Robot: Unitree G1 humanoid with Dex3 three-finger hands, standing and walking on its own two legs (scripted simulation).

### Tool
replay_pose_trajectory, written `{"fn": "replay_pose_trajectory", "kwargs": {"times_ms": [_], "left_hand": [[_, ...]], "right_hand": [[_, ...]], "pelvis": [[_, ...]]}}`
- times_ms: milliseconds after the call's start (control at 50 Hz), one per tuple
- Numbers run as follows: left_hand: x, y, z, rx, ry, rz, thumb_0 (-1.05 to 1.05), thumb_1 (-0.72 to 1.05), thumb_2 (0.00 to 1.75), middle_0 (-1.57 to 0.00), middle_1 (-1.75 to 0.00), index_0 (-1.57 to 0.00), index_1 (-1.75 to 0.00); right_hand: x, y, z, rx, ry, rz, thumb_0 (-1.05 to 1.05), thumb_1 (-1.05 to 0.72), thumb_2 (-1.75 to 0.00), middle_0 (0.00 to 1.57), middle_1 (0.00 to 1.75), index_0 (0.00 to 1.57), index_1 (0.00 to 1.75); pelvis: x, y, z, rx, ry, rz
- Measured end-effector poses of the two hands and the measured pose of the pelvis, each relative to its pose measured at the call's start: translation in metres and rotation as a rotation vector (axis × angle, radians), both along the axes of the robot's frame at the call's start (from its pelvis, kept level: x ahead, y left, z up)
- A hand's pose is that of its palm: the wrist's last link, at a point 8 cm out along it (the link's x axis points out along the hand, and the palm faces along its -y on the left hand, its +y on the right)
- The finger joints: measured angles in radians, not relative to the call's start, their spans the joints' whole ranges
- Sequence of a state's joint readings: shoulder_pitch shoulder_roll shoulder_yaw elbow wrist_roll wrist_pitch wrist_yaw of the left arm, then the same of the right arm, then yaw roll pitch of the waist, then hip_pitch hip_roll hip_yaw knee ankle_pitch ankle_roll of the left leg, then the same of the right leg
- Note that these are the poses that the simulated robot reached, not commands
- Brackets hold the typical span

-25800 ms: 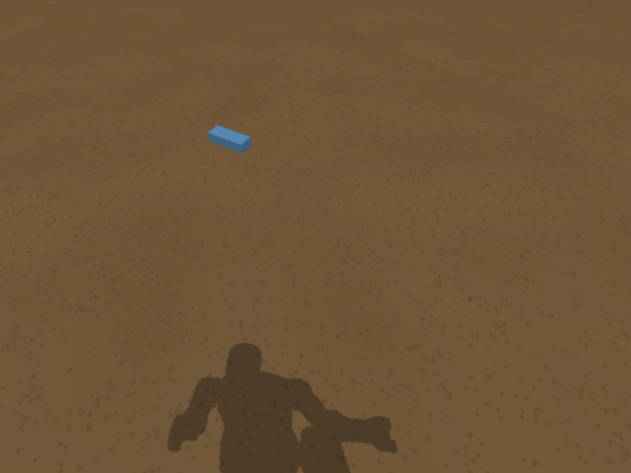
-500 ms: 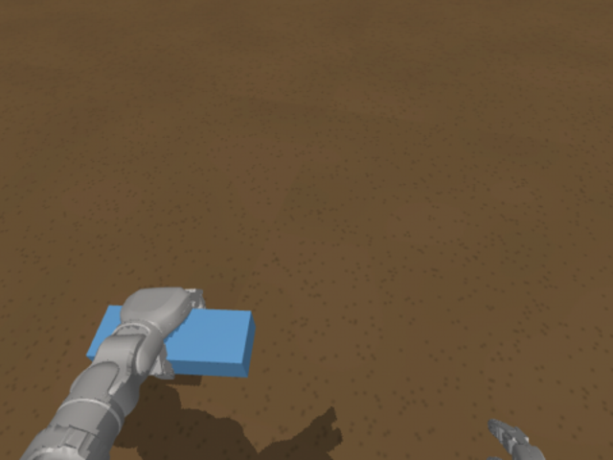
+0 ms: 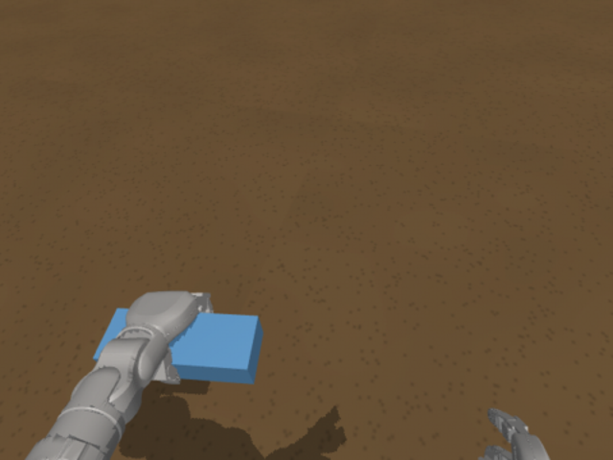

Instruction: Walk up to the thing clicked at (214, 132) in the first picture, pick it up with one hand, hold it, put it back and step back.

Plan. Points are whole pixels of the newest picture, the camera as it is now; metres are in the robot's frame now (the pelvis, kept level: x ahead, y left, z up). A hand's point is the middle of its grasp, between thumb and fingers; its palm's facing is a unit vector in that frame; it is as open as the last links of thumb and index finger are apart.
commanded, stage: hold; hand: left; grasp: from above
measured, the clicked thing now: (183, 344) +0.30 +0.21 -0.06
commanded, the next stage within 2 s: crouch in 1.02 s
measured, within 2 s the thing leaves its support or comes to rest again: neither
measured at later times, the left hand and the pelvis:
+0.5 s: hand (169, 342) +0.29 +0.22 -0.02, palm faces -0.45 -0.03 -0.89, open 11.0 cm; pelvis +0.00 +0.00 +0.01, yaw +0 degrees
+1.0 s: hand (171, 332) +0.30 +0.22 -0.02, palm faces -0.46 -0.03 -0.89, open 11.0 cm; pelvis +0.01 +0.00 +0.01, yaw +0 degrees
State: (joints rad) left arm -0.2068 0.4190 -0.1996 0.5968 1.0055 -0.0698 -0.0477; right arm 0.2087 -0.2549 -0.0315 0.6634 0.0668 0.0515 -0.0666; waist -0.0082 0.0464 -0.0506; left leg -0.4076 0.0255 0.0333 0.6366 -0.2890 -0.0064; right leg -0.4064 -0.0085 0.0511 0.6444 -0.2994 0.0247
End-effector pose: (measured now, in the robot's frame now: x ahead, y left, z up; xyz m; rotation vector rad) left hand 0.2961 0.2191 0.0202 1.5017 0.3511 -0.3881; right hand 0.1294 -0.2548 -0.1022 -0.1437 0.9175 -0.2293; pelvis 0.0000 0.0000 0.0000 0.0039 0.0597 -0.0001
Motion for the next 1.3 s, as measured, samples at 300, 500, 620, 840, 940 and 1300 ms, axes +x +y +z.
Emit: {"fn": "replay_pose_trajectory", "kwargs": {"times_ms": [300, 500, 620, 840, 940, 1300], "left_hand": [[-0.007, -0.004, 0.009, -0.005, -0.013, -0.004, -0.04, -0.16, 0.67, -0.49, -0.81, -0.56, -0.78], [-0.006, -0.001, 0.016, -0.007, -0.007, -0.005, -0.04, -0.16, 0.69, -0.49, -0.81, -0.56, -0.78], [-0.005, -0.001, 0.015, -0.009, 0.01, -0.009, -0.04, -0.17, 0.7, -0.49, -0.8, -0.56, -0.77], [0.005, 0.0, 0.014, -0.005, 0.004, -0.008, -0.04, -0.18, 0.72, -0.49, -0.8, -0.57, -0.77], [0.009, 0.0, 0.015, -0.003, 0.006, -0.01, -0.04, -0.18, 0.73, -0.5, -0.79, -0.57, -0.76], [0.014, -0.001, 0.003, -0.008, 0.007, -0.003, -0.04, -0.16, 0.69, -0.49, -0.8, -0.56, -0.77]], "right_hand": [[0.006, 0.001, 0.005, 0.002, -0.023, 0.012, 0.01, -0.91, -0.9, 0.2, 0.3, 0.2, 0.29], [0.014, 0.006, 0.01, 0.013, -0.04, 0.016, 0.01, -0.91, -0.9, 0.2, 0.3, 0.2, 0.29], [0.02, 0.008, 0.011, 0.014, -0.038, 0.021, 0.01, -0.91, -0.9, 0.2, 0.3, 0.2, 0.29], [0.025, 0.008, 0.012, 0.012, -0.015, 0.017, 0.01, -0.91, -0.9, 0.2, 0.3, 0.2, 0.29], [0.024, 0.006, 0.011, 0.01, 0.001, 0.01, 0.01, -0.91, -0.9, 0.2, 0.3, 0.2, 0.29], [0.023, 0.0, 0.009, 0.009, 0.038, -0.006, 0.01, -0.9, -0.9, 0.2, 0.3, 0.2, 0.29]], "pelvis": [[-0.004, -0.002, 0.004, 0.002, -0.024, 0.0], [0.0, -0.001, 0.007, 0.003, -0.037, -0.003], [0.003, -0.001, 0.009, 0.003, -0.038, -0.002], [0.01, -0.001, 0.011, 0.003, -0.033, 0.0], [0.013, -0.001, 0.012, 0.002, -0.032, 0.0], [0.019, -0.002, 0.011, 0.003, -0.015, 0.004]]}}
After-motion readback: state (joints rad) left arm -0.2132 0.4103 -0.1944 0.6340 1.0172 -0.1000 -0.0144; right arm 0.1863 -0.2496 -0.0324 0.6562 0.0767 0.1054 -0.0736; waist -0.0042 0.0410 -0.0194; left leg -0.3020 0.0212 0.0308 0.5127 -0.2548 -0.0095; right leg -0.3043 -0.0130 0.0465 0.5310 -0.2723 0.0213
